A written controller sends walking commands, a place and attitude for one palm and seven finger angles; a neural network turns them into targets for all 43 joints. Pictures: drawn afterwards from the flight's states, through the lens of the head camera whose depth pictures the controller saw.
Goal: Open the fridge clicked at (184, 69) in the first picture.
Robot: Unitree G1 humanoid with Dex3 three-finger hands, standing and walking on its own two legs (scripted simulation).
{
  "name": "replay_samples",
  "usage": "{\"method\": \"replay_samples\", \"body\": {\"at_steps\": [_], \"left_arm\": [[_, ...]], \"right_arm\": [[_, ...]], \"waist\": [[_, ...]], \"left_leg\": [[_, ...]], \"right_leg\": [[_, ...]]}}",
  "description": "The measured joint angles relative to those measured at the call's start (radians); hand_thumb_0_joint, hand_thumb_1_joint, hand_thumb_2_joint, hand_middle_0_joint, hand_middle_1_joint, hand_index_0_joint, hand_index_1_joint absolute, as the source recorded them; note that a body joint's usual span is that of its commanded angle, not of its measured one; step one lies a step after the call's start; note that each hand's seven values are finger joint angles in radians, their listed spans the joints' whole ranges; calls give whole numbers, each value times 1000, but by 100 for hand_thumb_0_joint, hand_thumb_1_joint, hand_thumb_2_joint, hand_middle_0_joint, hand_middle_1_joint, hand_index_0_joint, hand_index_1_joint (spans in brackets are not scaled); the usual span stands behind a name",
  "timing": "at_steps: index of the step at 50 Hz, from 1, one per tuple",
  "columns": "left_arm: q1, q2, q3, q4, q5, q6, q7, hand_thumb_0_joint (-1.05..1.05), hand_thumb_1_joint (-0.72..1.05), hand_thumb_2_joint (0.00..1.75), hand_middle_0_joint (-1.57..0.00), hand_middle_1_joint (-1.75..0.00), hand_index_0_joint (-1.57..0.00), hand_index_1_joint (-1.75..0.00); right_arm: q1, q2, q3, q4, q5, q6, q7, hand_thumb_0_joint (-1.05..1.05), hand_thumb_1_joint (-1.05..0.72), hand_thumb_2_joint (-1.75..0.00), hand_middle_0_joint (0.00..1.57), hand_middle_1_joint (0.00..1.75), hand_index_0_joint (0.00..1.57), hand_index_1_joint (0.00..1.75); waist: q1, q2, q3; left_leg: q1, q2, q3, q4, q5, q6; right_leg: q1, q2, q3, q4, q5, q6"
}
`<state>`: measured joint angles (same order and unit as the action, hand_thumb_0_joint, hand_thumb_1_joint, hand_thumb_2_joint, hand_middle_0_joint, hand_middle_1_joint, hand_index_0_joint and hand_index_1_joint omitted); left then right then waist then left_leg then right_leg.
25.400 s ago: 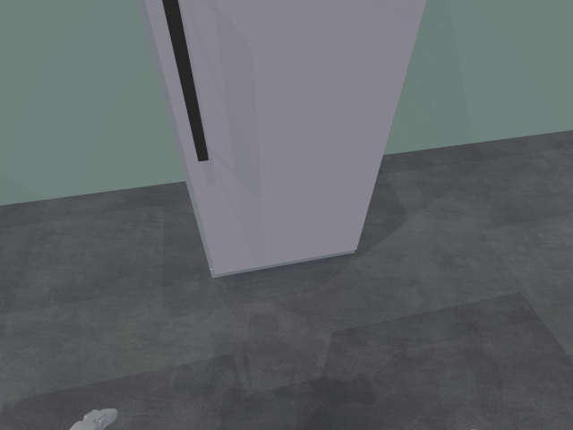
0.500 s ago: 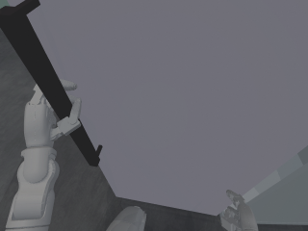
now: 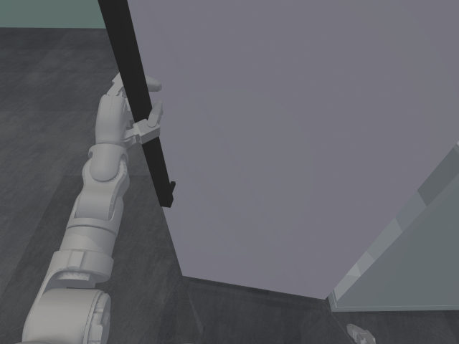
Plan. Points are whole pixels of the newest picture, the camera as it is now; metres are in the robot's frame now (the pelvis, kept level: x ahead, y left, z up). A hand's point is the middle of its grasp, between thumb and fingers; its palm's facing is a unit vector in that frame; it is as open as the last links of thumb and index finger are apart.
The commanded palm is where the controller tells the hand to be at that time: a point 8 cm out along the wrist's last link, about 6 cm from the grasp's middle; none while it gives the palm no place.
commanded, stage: stop walking and hold the door back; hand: left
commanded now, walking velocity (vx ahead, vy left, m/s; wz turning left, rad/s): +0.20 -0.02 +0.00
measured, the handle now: (151, 121) +0.45 +0.15 +0.16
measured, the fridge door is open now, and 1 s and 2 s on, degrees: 80 78 77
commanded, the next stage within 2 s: loosen the grip on the handle in 0.54 s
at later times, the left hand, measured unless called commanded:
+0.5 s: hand (153, 119) +0.42 +0.14 +0.19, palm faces +0.06 -0.98 -0.19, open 5.8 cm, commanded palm +0.40 +0.20 +0.17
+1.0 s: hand (153, 119) +0.43 +0.14 +0.18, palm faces +0.06 -0.98 -0.19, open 11.6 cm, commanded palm +0.41 +0.19 +0.18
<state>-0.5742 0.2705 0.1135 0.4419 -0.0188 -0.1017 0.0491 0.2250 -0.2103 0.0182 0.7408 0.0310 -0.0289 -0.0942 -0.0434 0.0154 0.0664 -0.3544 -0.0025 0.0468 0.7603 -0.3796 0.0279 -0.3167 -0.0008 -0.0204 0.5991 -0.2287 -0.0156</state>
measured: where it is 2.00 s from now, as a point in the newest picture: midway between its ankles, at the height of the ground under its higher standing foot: outside the picture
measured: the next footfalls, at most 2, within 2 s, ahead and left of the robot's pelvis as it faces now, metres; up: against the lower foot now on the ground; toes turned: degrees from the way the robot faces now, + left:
right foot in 0.34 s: +0.03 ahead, -0.12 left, +0.00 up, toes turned -5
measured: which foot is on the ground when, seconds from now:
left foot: down 0.00-1.00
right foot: down 0.00-0.06, up 0.08-0.32, down 0.34-1.00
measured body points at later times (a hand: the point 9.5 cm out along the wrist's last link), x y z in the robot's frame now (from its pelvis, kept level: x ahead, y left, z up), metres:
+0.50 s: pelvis -0.02 +0.00 +0.01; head -0.01 +0.00 +0.46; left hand +0.41 +0.19 +0.20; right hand +0.07 -0.26 -0.11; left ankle +0.03 +0.11 -0.72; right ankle -0.01 -0.11 -0.72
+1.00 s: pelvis -0.03 -0.01 +0.00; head -0.01 -0.02 +0.45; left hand +0.42 +0.20 +0.19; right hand +0.04 -0.29 -0.10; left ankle +0.03 +0.11 -0.72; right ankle -0.01 -0.11 -0.72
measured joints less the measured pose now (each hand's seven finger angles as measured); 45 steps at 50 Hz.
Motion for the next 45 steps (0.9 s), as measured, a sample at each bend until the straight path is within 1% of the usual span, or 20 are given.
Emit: {"method": "replay_samples", "body": {"at_steps": [2,4,6,9,11,15,16,18,19,21,23,25,27,29,32,33,35,37,40,45], "left_arm": [[-24,0,-11,35,-2,-2,-5,-5,63,79,-46,-140,-38,-140],[-34,4,-12,75,-1,-19,0,-5,63,79,-46,-140,-38,-140],[-26,0,-5,115,0,-35,9,-6,62,80,-46,-140,-38,-140],[-51,-5,-12,187,10,-41,6,-7,61,80,-46,-140,-38,-140],[-76,-9,-21,213,11,-40,0,-6,61,80,-45,-140,-39,-140],[-112,6,-31,226,-8,-38,-17,-5,62,81,-45,-140,-40,-140],[-122,15,-27,229,-12,-36,-23,-5,62,81,-45,-140,-40,-140],[-135,31,-4,233,-15,-38,-29,-6,61,81,-45,-140,-40,-140],[-137,37,8,238,-15,-41,-29,-6,61,81,-45,-140,-40,-140],[-138,43,19,250,-12,-43,-27,-7,61,81,-45,-140,-40,-140],[-146,42,22,261,-12,-37,-26,-7,61,81,-45,-140,-41,-140],[-156,36,20,268,-14,-31,-23,-7,61,81,-45,-140,-42,-140],[-164,35,18,272,-14,-29,-23,-6,62,81,-45,-140,-42,-140],[-159,38,22,274,-10,-33,-24,-6,62,81,-45,-140,-42,-140],[-158,37,19,282,-14,-41,-18,-7,62,80,-45,-140,-42,-140],[-177,37,36,296,13,-45,-38,-8,62,79,-45,-140,-42,-140],[-228,49,70,381,42,-50,-83,-9,59,77,-45,-140,-42,-140],[-245,54,113,434,23,-33,-106,-8,56,76,-45,-140,-43,-140],[-209,69,149,444,6,-49,-105,-6,48,72,-45,-140,-43,-139],[-192,110,124,465,37,-133,-80,-2,17,55,-45,-140,-40,-137]], "right_arm": [[20,1,9,15,-3,-10,-11,1,-90,-90,20,30,20,30],[29,3,11,29,-7,-14,-19,1,-91,-90,20,30,20,30],[42,-6,6,27,-5,-14,-20,1,-91,-90,20,29,20,30],[67,-8,3,28,2,-6,-13,1,-91,-90,20,29,20,30],[80,-1,12,29,7,6,-4,1,-91,-90,20,29,20,30],[93,9,32,19,8,-3,5,1,-90,-90,20,30,20,30],[90,10,34,17,7,-9,7,1,-90,-90,20,30,20,30],[63,3,33,19,4,-19,11,1,-90,-90,20,30,20,30],[49,-4,28,19,4,-21,11,1,-90,-90,20,30,20,30],[32,-14,15,20,10,-26,8,1,-90,-90,20,30,20,30],[23,-24,3,21,14,-35,3,1,-90,-90,20,30,20,30],[18,-38,-2,22,13,-47,-3,1,-90,-90,20,30,20,30],[7,-49,-7,23,11,-56,-9,1,-91,-90,20,30,20,30],[-4,-60,-13,12,12,-55,-9,1,-91,-90,20,29,20,30],[-11,-70,-18,-8,14,-53,-11,1,-91,-90,20,29,20,30],[-14,-66,-28,-17,9,-58,0,1,-91,-90,20,29,20,30],[-9,-46,-25,-11,-3,-98,26,1,-91,-90,20,29,20,30],[6,-32,-15,-19,-5,-118,46,1,-91,-90,20,29,20,30],[28,-38,-9,-40,-12,-130,61,1,-91,-90,20,30,20,30],[61,-58,-6,-51,-5,-128,64,1,-90,-90,20,30,20,30]], "waist": [[-6,-23,-12],[-2,-53,-10],[-6,-21,-18],[-26,31,-20],[-16,40,-17],[28,22,-13],[33,13,-12],[29,21,9],[19,35,22],[6,44,25],[12,35,16],[18,21,9],[13,-4,15],[15,-15,15],[16,1,13],[25,3,25],[22,-26,-17],[7,-46,-65],[-7,-30,-96],[-21,-12,-98]], "left_leg": [[54,1,31,-133,80,7],[82,-18,70,-165,130,28],[97,-5,84,-191,140,45],[110,13,54,-258,182,53],[110,27,40,-285,205,48],[87,41,59,-276,207,30],[76,37,65,-264,203,28],[60,43,67,-231,192,21],[57,50,59,-217,188,18],[43,45,34,-180,124,5],[33,33,8,-138,66,-2],[58,30,0,-178,91,-2],[88,15,15,-235,195,-4],[101,3,29,-248,192,0],[96,5,31,-249,177,5],[97,8,33,-248,178,5],[63,2,37,-263,194,-3],[33,4,34,-266,205,-12],[21,23,35,-249,194,-19],[-23,34,30,-200,171,-16]], "right_leg": [[-18,-17,6,35,-21,7],[-32,-36,32,94,-114,4],[-68,-16,27,223,-201,4],[-99,13,1,378,-202,8],[-68,19,-20,313,-214,7],[59,10,-39,23,-199,-3],[97,5,-33,-47,-170,-5],[126,9,-30,-128,-16,-2],[131,15,-38,-131,19,3],[127,17,-45,-119,9,5],[114,12,-39,-104,-11,2],[101,5,-32,-82,-24,4],[95,-16,-25,-51,-42,12],[93,-29,-11,-41,-48,21],[93,-26,-9,-54,-40,24],[94,-23,-7,-57,-36,21],[43,-30,-4,-37,-36,13],[8,-28,-7,-28,-37,7],[3,-9,-5,-34,-32,-1],[-34,2,-9,1,-45,-7]]}}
